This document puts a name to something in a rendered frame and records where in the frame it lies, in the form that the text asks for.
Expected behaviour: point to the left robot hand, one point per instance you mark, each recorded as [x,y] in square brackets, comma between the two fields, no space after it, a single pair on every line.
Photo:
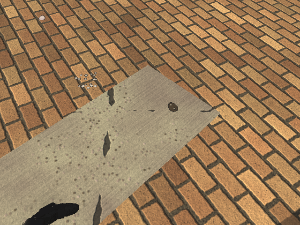
[51,212]

